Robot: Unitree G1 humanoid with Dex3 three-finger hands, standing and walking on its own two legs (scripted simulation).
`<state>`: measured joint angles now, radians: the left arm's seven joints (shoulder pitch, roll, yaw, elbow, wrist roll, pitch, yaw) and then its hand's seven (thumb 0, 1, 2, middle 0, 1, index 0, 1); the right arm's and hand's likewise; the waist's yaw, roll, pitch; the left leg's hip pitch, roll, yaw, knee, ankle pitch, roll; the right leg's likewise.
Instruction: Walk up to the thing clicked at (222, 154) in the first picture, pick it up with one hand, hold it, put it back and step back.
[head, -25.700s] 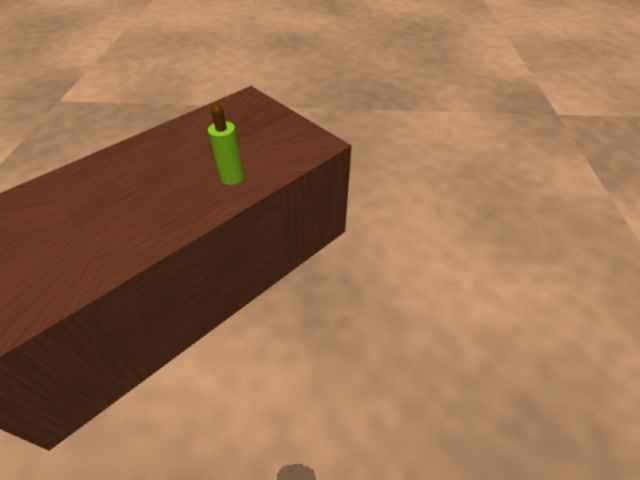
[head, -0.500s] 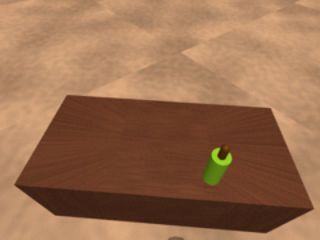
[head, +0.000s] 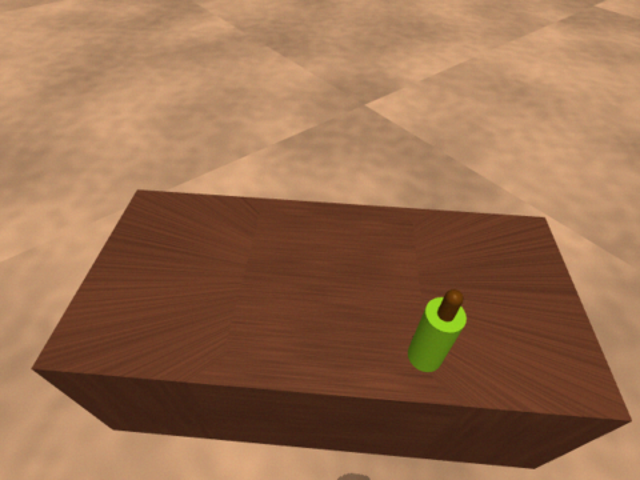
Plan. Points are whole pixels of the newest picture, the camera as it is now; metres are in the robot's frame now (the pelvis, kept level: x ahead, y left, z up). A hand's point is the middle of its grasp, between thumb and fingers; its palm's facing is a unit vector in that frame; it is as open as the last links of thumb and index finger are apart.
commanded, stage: stand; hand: right
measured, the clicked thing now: (438, 328) +0.43 -0.21 -0.21
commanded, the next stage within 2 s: step back in 0.78 s
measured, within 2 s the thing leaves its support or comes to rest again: neither
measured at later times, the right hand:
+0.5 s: hand out of the picture +0.07 -0.26 -0.16, palm faces -0.03 +0.94 -0.35, open 7.4 cm
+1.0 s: hand out of the picture +0.06 -0.27 -0.17, palm faces -0.03 +0.92 -0.38, open 7.4 cm
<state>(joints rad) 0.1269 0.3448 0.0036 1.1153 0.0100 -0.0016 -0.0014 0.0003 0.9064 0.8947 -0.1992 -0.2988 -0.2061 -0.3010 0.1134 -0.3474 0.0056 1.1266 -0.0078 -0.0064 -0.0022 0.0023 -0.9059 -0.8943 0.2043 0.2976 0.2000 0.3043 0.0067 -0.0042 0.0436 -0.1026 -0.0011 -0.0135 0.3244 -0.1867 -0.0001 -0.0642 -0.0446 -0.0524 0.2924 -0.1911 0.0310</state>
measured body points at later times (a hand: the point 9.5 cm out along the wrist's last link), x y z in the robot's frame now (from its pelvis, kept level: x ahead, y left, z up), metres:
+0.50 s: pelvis +0.00 +0.00 +0.00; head +0.00 +0.00 +0.45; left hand +0.06 +0.30 -0.13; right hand +0.07 -0.30 -0.13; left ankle -0.01 +0.12 -0.75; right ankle -0.02 -0.14 -0.75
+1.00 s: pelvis -0.04 +0.00 -0.02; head +0.01 +0.00 +0.43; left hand +0.06 +0.32 -0.14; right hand +0.07 -0.32 -0.14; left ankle -0.01 +0.12 -0.74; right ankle -0.02 -0.14 -0.75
